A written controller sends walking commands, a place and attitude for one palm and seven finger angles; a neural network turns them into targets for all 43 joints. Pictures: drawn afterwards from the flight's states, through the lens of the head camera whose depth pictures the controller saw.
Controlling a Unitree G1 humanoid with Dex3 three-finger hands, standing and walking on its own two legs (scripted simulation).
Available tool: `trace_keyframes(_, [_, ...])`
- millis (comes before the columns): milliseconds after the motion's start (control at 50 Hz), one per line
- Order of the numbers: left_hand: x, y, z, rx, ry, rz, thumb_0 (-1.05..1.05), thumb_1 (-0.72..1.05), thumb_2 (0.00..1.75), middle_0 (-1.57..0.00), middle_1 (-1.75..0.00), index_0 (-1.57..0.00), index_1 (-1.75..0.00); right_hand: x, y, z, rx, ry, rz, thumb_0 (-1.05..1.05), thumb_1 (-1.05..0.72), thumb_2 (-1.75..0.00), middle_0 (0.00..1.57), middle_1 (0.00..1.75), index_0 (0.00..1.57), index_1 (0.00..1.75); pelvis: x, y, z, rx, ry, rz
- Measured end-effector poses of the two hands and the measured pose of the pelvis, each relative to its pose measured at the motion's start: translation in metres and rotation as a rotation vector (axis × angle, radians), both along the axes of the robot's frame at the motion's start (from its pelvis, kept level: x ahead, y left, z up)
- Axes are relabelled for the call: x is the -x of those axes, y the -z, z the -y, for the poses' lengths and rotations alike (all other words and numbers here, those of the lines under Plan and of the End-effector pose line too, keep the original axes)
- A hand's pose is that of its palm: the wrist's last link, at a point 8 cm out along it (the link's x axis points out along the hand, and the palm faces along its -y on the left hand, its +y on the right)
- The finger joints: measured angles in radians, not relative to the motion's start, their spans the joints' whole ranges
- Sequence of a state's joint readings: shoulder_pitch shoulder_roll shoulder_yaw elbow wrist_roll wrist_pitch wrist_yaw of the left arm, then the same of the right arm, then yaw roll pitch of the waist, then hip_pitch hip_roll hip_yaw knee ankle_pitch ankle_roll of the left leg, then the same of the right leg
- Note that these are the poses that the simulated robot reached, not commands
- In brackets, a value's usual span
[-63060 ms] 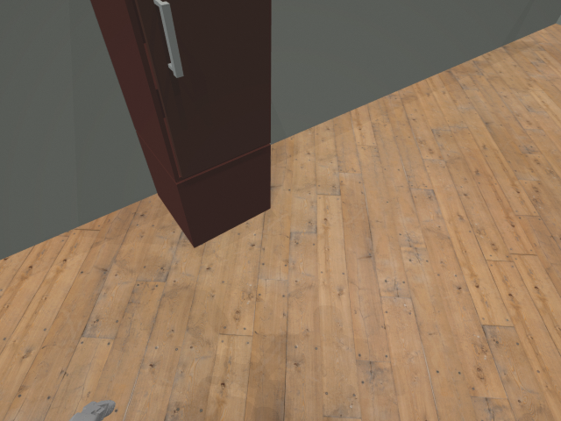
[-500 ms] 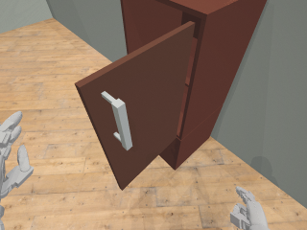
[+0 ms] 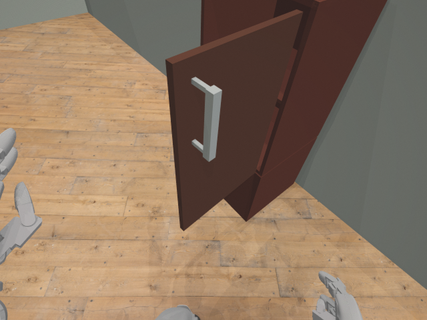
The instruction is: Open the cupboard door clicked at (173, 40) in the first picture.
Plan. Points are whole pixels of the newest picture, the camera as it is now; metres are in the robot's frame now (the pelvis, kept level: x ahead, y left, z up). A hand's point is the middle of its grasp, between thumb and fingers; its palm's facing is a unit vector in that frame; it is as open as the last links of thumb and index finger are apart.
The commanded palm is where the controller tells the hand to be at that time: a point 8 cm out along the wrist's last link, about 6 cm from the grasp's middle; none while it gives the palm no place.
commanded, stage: step back with the hand held close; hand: left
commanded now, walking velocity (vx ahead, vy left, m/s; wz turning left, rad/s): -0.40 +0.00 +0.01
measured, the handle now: (203, 122) +0.44 +0.06 +0.14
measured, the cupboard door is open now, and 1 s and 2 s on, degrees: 94 94 94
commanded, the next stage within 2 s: stop stepping back and stand still in 0.20 s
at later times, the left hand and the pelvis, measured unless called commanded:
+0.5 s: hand out of the picture +0.10 +0.27 +0.18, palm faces +0.36 -0.85 -0.39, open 7.4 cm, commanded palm +0.05 +0.31 +0.19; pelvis -0.11 +0.03 +0.00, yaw -5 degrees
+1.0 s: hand out of the picture -0.01 +0.30 +0.18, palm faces +0.43 -0.82 -0.39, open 7.4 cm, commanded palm -0.05 +0.33 +0.19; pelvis -0.22 +0.04 +0.02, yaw -5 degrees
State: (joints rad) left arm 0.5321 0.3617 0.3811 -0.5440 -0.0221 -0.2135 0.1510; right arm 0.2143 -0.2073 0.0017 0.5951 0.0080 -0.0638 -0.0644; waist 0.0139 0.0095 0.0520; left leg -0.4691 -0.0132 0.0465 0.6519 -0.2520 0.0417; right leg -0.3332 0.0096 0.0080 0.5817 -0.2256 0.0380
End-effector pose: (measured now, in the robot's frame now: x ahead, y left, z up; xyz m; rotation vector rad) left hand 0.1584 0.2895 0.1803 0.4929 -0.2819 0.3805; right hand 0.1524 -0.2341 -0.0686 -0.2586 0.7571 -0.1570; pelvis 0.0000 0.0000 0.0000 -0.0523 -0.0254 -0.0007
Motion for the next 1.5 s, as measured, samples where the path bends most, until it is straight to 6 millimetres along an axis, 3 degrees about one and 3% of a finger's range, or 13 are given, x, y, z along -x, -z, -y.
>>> trace_keyframes(180, [0.034,-0.030,-0.029,-0.086,-0.005,0.080,0.01,0.88,0.90,-0.22,-0.30,-0.21,-0.31,0.040,-0.016,-0.017,-0.004,0.009,0.031,0.01,-0.90,-0.90,0.21,0.30,0.20,0.30,0.040,-0.010,-0.009,0.047,0.000,-0.027])
trace_keyframes(340, [0.082,-0.019,-0.009,-0.045,0.061,0.051,0.01,0.89,0.90,-0.21,-0.30,-0.20,-0.31,0.068,-0.012,-0.025,-0.044,-0.036,0.104,0.01,-0.90,-0.90,0.21,0.30,0.20,0.30,0.095,-0.001,-0.010,-0.017,0.080,-0.087])
trace_keyframes(420, [0.095,-0.016,-0.009,-0.025,0.112,0.030,0.01,0.88,0.90,-0.21,-0.30,-0.21,-0.31,0.104,-0.007,-0.023,-0.031,0.016,0.045,0.01,-0.90,-0.90,0.21,0.30,0.20,0.30,0.108,-0.005,-0.018,-0.010,0.096,-0.049])
trace_keyframes(500, [0.097,-0.011,-0.026,-0.007,0.101,0.060,0.01,0.88,0.90,-0.22,-0.30,-0.21,-0.31,0.138,-0.010,-0.018,0.015,0.090,0.046,0.01,-0.90,-0.90,0.21,0.30,0.20,0.30,0.113,0.000,-0.026,-0.019,0.093,-0.032])
trace_keyframes(600, [0.097,-0.007,-0.036,0.040,0.090,0.033,0.01,0.88,0.90,-0.21,-0.30,-0.21,-0.31,0.182,-0.018,-0.022,0.021,0.128,0.059,0.01,-0.90,-0.90,0.21,0.30,0.20,0.30,0.147,-0.009,-0.035,-0.036,0.101,0.018])
trace_keyframes(760, [0.162,-0.031,-0.017,-0.076,0.156,-0.057,0.01,0.89,0.90,-0.21,-0.30,-0.21,-0.31,0.240,-0.026,-0.026,-0.019,0.154,0.036,0.01,-0.90,-0.90,0.21,0.30,0.20,0.30,0.182,-0.027,-0.035,-0.020,0.100,0.000])
trace_keyframes(840, [0.195,-0.032,-0.025,-0.138,0.103,-0.049,0.01,0.88,0.90,-0.22,-0.30,-0.21,-0.31,0.251,-0.003,-0.019,-0.010,0.117,-0.013,0.01,-0.90,-0.90,0.21,0.30,0.20,0.30,0.209,-0.014,-0.035,-0.051,0.109,-0.013])
trace_keyframes(920, [0.206,-0.029,-0.041,-0.061,0.025,-0.004,0.01,0.88,0.90,-0.22,-0.30,-0.21,-0.31,0.264,-0.001,-0.017,-0.011,0.129,-0.053,0.01,-0.90,-0.90,0.21,0.30,0.20,0.30,0.216,-0.018,-0.037,-0.065,0.095,-0.021])
trace_keyframes(1100, [0.201,-0.008,-0.051,0.040,0.029,0.009,0.01,0.88,0.90,-0.21,-0.30,-0.21,-0.31,0.259,-0.013,-0.027,0.069,0.135,0.049,0.01,-0.90,-0.90,0.21,0.30,0.20,0.30,0.218,-0.012,-0.061,-0.062,0.066,-0.024])
trace_keyframes(1300, [0.194,-0.040,-0.042,-0.152,0.052,0.013,0.01,0.89,0.90,-0.21,-0.30,-0.20,-0.31,0.246,0.004,-0.063,-0.112,0.078,0.057,0.01,-0.90,-0.90,0.21,0.30,0.20,0.30,0.216,-0.010,-0.049,-0.078,0.075,-0.003])
trace_keyframes(1380, [0.190,-0.021,-0.030,-0.166,0.049,-0.102,0.01,0.89,0.90,-0.21,-0.30,-0.20,-0.31,0.242,0.026,-0.057,-0.164,0.060,-0.005,0.01,-0.90,-0.90,0.21,0.30,0.20,0.30,0.214,-0.006,-0.042,-0.062,0.059,-0.010])
trace_keyframes(1440, [0.180,0.051,-0.034,-0.042,0.009,-0.407,0.00,0.89,0.90,-0.20,-0.30,-0.20,-0.30,0.245,0.047,-0.048,-0.185,0.024,-0.126,0.01,-0.90,-0.90,0.21,0.30,0.20,0.30,0.216,-0.007,-0.041,-0.086,0.029,-0.030])
trace_keyframes(1500, [0.198,0.145,-0.024,0.154,-0.057,-0.771,0.00,0.90,0.90,-0.20,-0.30,-0.20,-0.30,0.255,0.057,-0.040,-0.187,0.030,-0.210,0.01,-0.90,-0.90,0.21,0.30,0.20,0.30,0.219,-0.009,-0.041,-0.103,0.019,-0.026])
